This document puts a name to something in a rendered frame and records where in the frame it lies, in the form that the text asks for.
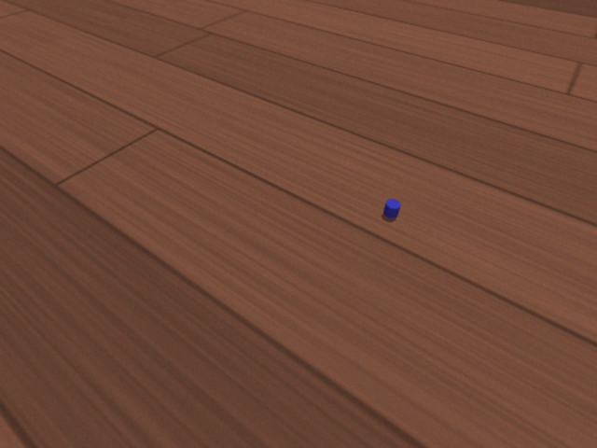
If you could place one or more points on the tin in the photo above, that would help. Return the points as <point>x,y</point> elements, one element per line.
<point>391,208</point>

